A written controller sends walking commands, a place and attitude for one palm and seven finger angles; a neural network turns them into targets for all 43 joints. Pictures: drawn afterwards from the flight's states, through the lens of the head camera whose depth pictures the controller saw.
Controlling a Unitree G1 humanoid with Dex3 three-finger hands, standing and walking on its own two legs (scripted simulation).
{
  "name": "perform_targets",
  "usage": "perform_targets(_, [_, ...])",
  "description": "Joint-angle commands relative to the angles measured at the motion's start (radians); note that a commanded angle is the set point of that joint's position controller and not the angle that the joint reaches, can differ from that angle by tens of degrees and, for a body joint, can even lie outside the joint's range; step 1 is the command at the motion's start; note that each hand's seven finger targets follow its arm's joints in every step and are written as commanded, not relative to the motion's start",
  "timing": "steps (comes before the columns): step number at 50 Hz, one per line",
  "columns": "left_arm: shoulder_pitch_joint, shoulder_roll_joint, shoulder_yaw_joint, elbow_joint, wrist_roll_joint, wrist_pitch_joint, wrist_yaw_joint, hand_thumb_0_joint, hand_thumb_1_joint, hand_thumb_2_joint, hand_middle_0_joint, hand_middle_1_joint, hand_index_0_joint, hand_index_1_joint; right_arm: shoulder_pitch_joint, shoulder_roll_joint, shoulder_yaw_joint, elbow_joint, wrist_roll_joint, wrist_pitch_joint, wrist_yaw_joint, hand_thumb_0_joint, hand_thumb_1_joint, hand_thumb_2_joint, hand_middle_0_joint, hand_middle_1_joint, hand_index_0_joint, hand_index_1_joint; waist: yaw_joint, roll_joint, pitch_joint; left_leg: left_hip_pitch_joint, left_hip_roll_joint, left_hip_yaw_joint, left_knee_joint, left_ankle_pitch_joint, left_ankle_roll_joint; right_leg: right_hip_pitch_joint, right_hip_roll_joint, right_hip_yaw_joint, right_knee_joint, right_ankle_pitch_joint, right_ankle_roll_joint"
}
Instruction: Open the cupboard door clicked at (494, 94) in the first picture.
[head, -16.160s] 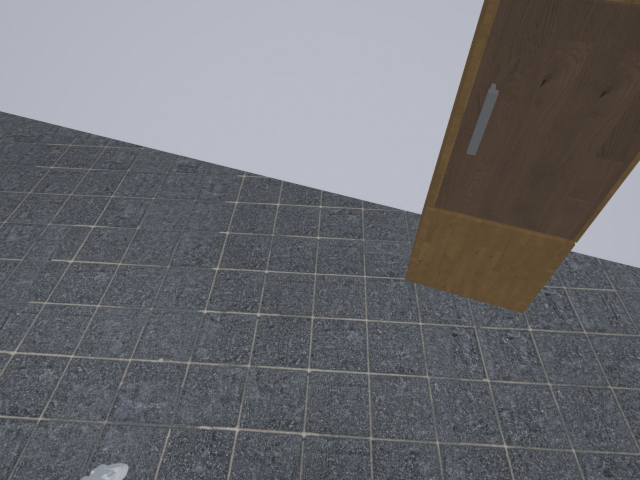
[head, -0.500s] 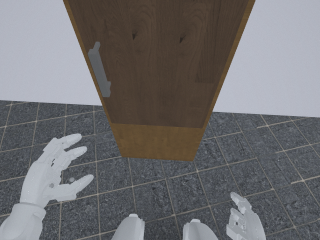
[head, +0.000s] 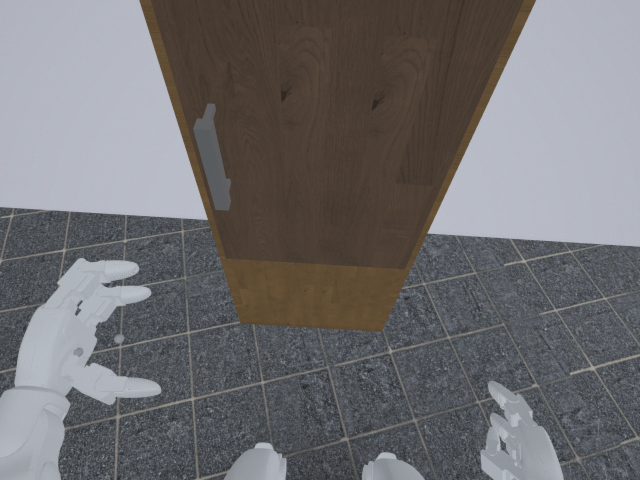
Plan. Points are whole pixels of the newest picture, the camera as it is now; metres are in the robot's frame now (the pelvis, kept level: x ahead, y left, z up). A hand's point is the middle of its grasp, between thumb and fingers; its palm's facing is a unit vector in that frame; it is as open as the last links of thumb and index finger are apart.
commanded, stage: raise the hand with hooked fingers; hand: left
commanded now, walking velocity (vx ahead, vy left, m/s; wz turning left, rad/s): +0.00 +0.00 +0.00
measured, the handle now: (217, 160) +0.54 +0.19 +0.05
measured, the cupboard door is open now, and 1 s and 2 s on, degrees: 0 0 0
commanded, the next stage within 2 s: move the hooked fingers beside the handle in 0.88 s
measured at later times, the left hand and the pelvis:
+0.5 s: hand (92, 292) +0.30 +0.28 +0.07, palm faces +0.01 -1.00 -0.04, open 13.9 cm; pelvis +0.00 +0.00 +0.01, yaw +0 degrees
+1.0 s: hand (104, 299) +0.29 +0.26 +0.07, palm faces +0.02 -1.00 -0.04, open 13.9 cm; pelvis +0.00 -0.01 +0.01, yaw +0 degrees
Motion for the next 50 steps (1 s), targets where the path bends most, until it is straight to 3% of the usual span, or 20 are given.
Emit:
perform_targets(1, [-0.147, 0.2, 0.104, -0.168, -0.026, -0.039, -0.011, 0.0, -0.5, 0.3, -0.3, -1.2, -0.3, -1.2, 0.014, -0.147, -0.058, -0.132, 0.006, -0.035, -0.01, 0.0, -0.9, -0.9, 0.2, 0.3, 0.2, 0.3, 0.003, 0.082, -0.234, 0.189, -0.019, -0.061, -0.2, 0.3, -0.021, 0.13, 0.042, 0.016, -0.121, 0.195, -0.016])
perform_targets(9, [-0.268, 0.26, 0.15, -0.096, -0.037, -0.01, -0.062, 0.0, -0.5, 0.3, -0.3, -1.2, -0.3, -1.2, 0.022, -0.152, -0.049, -0.121, 0.006, -0.022, -0.016, 0.0, -0.9, -0.9, 0.2, 0.3, 0.2, 0.3, 0.004, 0.085, -0.267, 0.227, -0.017, -0.065, -0.204, 0.368, -0.029, 0.153, 0.045, 0.016, -0.127, 0.244, -0.021])
perform_targets(19, [-0.374, 0.335, 0.203, 0.004, -0.051, 0.004, -0.108, 0.0, -0.5, 0.3, -0.3, -1.2, -0.3, -1.2, 0.033, -0.16, -0.046, -0.112, 0.009, -0.011, -0.024, 0.0, -0.9, -0.9, 0.2, 0.3, 0.2, 0.3, 0.007, 0.085, -0.271, 0.234, -0.019, -0.057, -0.229, 0.35, -0.023, 0.187, 0.045, 0.028, -0.16, 0.237, -0.022])
perform_targets(21, [-0.344, 0.303, 0.182, 0.028, -0.059, 0.007, -0.119, 0.0, -0.5, 0.3, -0.3, -1.2, -0.3, -1.2, 0.034, -0.159, -0.049, -0.116, 0.011, -0.011, -0.022, 0.0, -0.9, -0.9, 0.2, 0.3, 0.2, 0.3, 0.004, 0.075, -0.256, 0.228, -0.021, -0.048, -0.231, 0.332, -0.018, 0.186, 0.044, 0.031, -0.172, 0.234, -0.019])
perform_targets(23, [-0.343, 0.307, 0.185, 0.019, -0.063, 0.003, -0.124, 0.0, -0.5, 0.3, -0.3, -1.2, -0.3, -1.2, 0.038, -0.161, -0.051, -0.12, 0.01, -0.009, -0.018, 0.0, -0.9, -0.9, 0.2, 0.3, 0.2, 0.3, 0.008, 0.076, -0.273, 0.233, -0.022, -0.048, -0.229, 0.367, -0.018, 0.203, 0.046, 0.032, -0.168, 0.264, -0.022])
perform_targets(27, [-0.348, 0.324, 0.192, 0.018, -0.055, -0.005, -0.11, 0.0, -0.5, 0.3, -0.3, -1.2, -0.3, -1.2, 0.038, -0.164, -0.054, -0.125, 0.008, -0.004, -0.013, 0.0, -0.9, -0.9, 0.2, 0.3, 0.2, 0.3, 0.01, 0.085, -0.232, 0.21, -0.022, -0.048, -0.235, 0.33, -0.017, 0.189, 0.047, 0.033, -0.17, 0.229, -0.026])
perform_targets(30, [-0.34, 0.339, 0.215, -0.008, -0.052, -0.024, -0.093, 0.0, -0.5, 0.3, -0.3, -1.2, -0.3, -1.2, 0.041, -0.158, -0.055, -0.126, 0.007, -0.002, -0.011, 0.0, -0.9, -0.9, 0.2, 0.3, 0.2, 0.3, 0.016, 0.097, -0.274, 0.227, -0.023, -0.044, -0.238, 0.347, -0.018, 0.209, 0.043, 0.037, -0.168, 0.243, -0.021])
perform_targets(38, [-0.365, 0.319, 0.196, 0.04, -0.057, -0.028, -0.105, 0.0, -0.5, 0.3, -0.3, -1.2, -0.3, -1.2, 0.037, -0.158, -0.05, -0.118, 0.009, 0.006, -0.019, 0.0, -0.9, -0.9, 0.2, 0.3, 0.2, 0.3, -0.002, 0.059, -0.245, 0.182, -0.026, -0.029, -0.226, 0.281, -0.007, 0.216, 0.041, 0.061, -0.186, 0.219, -0.015])
perform_targets(40, [-0.375, 0.318, 0.189, 0.024, -0.053, -0.029, -0.109, 0.0, -0.5, 0.3, -0.3, -1.2, -0.3, -1.2, 0.031, -0.155, -0.05, -0.118, 0.011, 0.005, -0.021, 0.0, -0.9, -0.9, 0.2, 0.3, 0.2, 0.3, -0.002, 0.094, -0.247, 0.187, -0.027, -0.028, -0.226, 0.271, -0.006, 0.208, 0.038, 0.063, -0.188, 0.208, -0.014])
perform_targets(41, [-0.369, 0.316, 0.187, 0.035, -0.051, -0.026, -0.107, 0.0, -0.5, 0.3, -0.3, -1.2, -0.3, -1.2, 0.032, -0.154, -0.048, -0.12, 0.011, 0.004, -0.021, 0.0, -0.9, -0.9, 0.2, 0.3, 0.2, 0.3, -0.002, 0.073, -0.237, 0.185, -0.025, -0.035, -0.233, 0.265, -0.008, 0.204, 0.04, 0.055, -0.187, 0.199, -0.015])
perform_targets(45, [-0.373, 0.326, 0.196, 0.007, -0.052, -0.033, -0.106, 0.0, -0.5, 0.3, -0.3, -1.2, -0.3, -1.2, 0.029, -0.15, -0.046, -0.121, 0.01, 0.001, -0.022, 0.0, -0.9, -0.9, 0.2, 0.3, 0.2, 0.3, 0.004, 0.1, -0.262, 0.203, -0.025, -0.036, -0.229, 0.301, -0.009, 0.214, 0.04, 0.054, -0.177, 0.232, -0.017])
perform_targets(50, [-0.403, 0.322, 0.195, 0.047, -0.057, -0.026, -0.107, 0.0, -0.5, 0.3, -0.3, -1.2, -0.3, -1.2, 0.026, -0.153, -0.044, -0.113, 0.01, 0.002, -0.024, 0.0, -0.9, -0.9, 0.2, 0.3, 0.2, 0.3, -0.008, 0.056, -0.241, 0.169, -0.026, -0.033, -0.219, 0.266, -0.007, 0.207, 0.04, 0.06, -0.18, 0.212, -0.011])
